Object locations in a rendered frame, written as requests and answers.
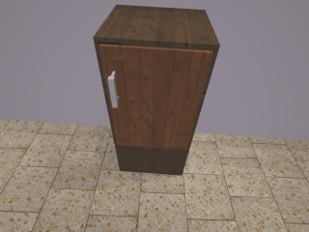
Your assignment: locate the handle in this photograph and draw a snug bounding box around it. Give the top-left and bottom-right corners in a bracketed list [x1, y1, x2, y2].
[107, 71, 119, 108]

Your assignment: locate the cupboard door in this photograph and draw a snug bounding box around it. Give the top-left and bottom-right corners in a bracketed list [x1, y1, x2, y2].
[98, 43, 213, 150]

